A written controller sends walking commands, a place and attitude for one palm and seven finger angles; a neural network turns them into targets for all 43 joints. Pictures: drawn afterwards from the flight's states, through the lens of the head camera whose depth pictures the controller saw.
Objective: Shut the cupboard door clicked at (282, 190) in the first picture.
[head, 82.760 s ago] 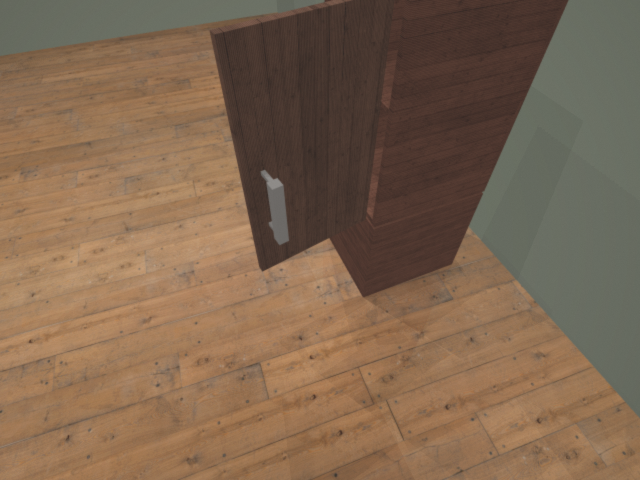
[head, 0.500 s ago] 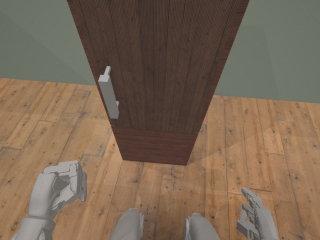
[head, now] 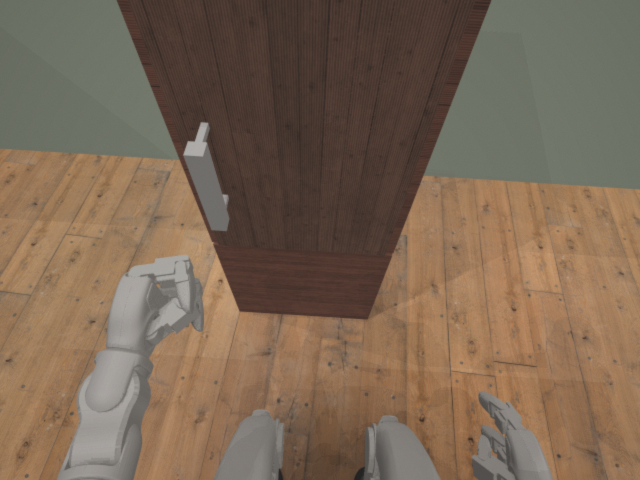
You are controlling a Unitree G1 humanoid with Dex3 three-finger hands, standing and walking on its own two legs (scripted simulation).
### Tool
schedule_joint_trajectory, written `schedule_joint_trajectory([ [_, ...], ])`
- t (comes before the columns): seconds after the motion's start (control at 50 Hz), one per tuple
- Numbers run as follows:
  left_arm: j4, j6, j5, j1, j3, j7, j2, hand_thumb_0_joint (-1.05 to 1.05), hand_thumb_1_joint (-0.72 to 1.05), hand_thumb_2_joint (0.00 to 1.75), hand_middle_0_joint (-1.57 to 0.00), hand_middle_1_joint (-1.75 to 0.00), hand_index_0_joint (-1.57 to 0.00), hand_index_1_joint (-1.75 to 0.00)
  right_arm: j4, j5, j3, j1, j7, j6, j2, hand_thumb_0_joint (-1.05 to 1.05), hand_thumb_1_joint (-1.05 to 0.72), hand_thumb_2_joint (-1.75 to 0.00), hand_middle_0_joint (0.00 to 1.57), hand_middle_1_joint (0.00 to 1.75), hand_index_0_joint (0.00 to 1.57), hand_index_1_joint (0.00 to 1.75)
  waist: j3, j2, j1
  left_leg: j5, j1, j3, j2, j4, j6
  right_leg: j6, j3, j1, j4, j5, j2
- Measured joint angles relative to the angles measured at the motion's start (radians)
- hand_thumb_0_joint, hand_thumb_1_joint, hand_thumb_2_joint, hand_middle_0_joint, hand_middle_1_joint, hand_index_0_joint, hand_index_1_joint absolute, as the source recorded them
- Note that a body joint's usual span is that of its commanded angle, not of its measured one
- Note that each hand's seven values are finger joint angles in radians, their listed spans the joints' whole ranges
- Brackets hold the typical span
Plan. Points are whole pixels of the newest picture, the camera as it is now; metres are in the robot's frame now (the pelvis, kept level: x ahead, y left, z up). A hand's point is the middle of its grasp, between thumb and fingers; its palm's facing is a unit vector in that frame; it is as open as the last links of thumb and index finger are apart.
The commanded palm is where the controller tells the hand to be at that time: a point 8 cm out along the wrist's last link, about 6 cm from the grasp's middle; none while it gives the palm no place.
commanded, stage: bring the fist close to the handle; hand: left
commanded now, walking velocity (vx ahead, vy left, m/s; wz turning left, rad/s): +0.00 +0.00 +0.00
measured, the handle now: (212, 180) +0.51 +0.18 +0.02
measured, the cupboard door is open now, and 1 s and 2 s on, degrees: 0 0 0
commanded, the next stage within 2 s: push the door shut along its arc in 0.90 s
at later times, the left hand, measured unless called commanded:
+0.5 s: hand (227, 245) +0.40 +0.14 +0.02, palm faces -0.02 -1.00 -0.03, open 3.1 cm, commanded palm +0.39 +0.19 +0.02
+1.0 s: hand (226, 240) +0.41 +0.14 +0.02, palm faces -0.02 -1.00 -0.03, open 3.1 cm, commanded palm +0.38 +0.19 +0.02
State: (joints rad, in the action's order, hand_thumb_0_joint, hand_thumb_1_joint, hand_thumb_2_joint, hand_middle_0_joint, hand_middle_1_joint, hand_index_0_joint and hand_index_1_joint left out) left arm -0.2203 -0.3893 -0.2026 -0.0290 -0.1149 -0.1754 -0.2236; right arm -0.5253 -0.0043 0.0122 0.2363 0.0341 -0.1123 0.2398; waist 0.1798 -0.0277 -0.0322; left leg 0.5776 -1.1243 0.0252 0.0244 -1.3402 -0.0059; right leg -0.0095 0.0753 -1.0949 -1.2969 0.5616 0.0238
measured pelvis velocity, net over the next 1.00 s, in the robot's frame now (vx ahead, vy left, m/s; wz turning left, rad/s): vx -0.01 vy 0.00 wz -0.01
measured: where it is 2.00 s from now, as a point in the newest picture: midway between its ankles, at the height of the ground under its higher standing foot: outside the picture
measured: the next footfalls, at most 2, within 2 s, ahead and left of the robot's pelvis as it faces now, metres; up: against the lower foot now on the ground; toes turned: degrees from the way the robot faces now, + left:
none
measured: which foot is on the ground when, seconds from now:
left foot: down 0.00-1.00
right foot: down 0.00-1.00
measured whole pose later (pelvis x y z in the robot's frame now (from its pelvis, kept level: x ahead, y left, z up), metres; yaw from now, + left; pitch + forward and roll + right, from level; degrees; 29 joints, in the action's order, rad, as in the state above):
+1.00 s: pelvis -0.01 +0.00 +0.00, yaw -1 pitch +24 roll -1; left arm -0.77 -0.55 -0.14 0.45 -0.21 -0.13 -0.23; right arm -0.62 0.01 -0.01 0.26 0.01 -0.01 0.25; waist 0.17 -0.02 -0.08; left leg 0.56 -1.19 0.00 0.03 -1.33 -0.01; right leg -0.01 0.05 -1.18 -1.31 0.54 0.02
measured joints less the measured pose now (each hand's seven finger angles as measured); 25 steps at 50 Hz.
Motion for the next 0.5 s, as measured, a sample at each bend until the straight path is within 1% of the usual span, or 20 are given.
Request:
schedule_joint_trajectory([
  [0.1,-0.080,-0.021,0.010,0.086,0.005,0.011,0.004,0.02,0.90,0.90,-1.30,-1.50,-1.30,-1.50,-0.022,0.002,-0.007,0.003,-0.004,0.008,0.006,0.01,-0.91,-0.90,0.20,0.30,0.20,0.30,-0.001,-0.001,-0.007,-0.002,-0.009,-0.003,-0.002,0.002,-0.001,0.001,-0.003,-0.010,0.001,-0.001,0.002],
  [0.2,-0.170,-0.033,0.031,0.178,0.011,0.028,0.015,0.01,0.90,0.90,-1.30,-1.50,-1.30,-1.50,-0.037,0.004,-0.012,0.001,-0.008,0.024,0.009,0.01,-0.91,-0.90,0.20,0.30,0.20,0.30,-0.003,0.001,-0.014,-0.004,-0.017,-0.011,-0.003,0.004,-0.003,0.003,-0.011,-0.023,-0.002,-0.003,0.003],
  [0.3,-0.242,-0.053,0.042,0.250,-0.008,0.052,0.020,0.02,0.90,0.90,-1.30,-1.50,-1.30,-1.50,-0.046,0.008,-0.017,-0.001,-0.015,0.040,0.004,0.01,-0.91,-0.90,0.20,0.30,0.20,0.30,-0.002,0.003,-0.024,-0.005,-0.025,-0.019,0.000,0.006,-0.003,0.003,-0.020,-0.037,-0.006,-0.005,0.000],
  [0.38,-0.305,-0.075,0.050,0.300,-0.018,0.060,0.019,0.01,0.90,0.90,-1.30,-1.50,-1.30,-1.50,-0.052,0.009,-0.017,0.003,-0.021,0.055,0.002,0.01,-0.91,-0.90,0.20,0.30,0.20,0.30,-0.003,0.003,-0.026,-0.007,-0.027,-0.023,0.000,0.008,-0.002,0.003,-0.024,-0.042,-0.007,-0.006,0.000],
  [0.5,-0.452,-0.102,0.061,0.425,-0.051,0.065,0.001,0.01,0.89,0.90,-1.30,-1.50,-1.31,-1.50,-0.074,0.013,-0.013,0.001,-0.018,0.064,0.002,0.01,-0.91,-0.90,0.20,0.30,0.20,0.30,-0.007,0.004,-0.039,-0.011,-0.056,-0.018,0.000,-0.004,0.001,0.000,-0.019,-0.071,-0.020,-0.008,0.000],
])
